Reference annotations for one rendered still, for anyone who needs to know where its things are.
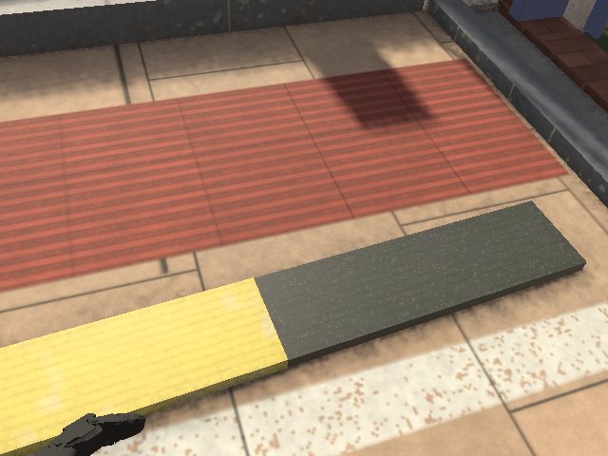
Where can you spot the robot left hand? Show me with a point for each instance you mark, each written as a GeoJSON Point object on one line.
{"type": "Point", "coordinates": [89, 433]}

